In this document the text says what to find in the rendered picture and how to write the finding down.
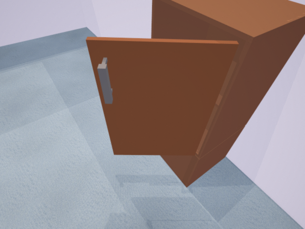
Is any handle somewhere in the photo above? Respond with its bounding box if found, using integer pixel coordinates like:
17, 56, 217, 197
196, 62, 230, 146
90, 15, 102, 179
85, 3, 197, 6
97, 58, 113, 104

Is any cupboard door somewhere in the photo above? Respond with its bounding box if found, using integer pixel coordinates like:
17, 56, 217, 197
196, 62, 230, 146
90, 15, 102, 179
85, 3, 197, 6
86, 37, 239, 156

